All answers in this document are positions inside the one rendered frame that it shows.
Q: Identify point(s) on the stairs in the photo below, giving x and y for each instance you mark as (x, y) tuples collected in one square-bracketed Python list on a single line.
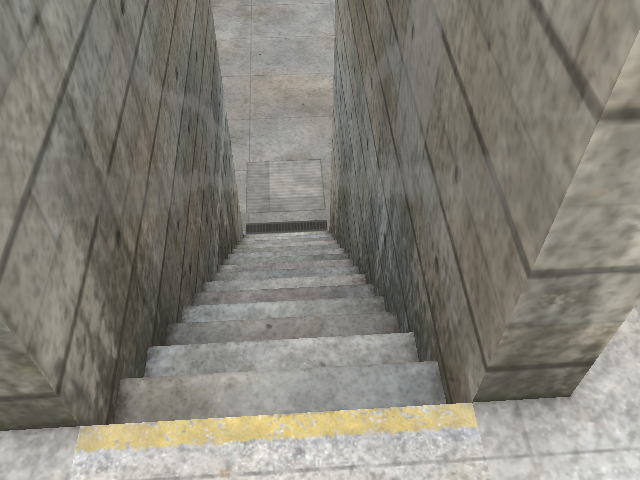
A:
[(286, 325)]

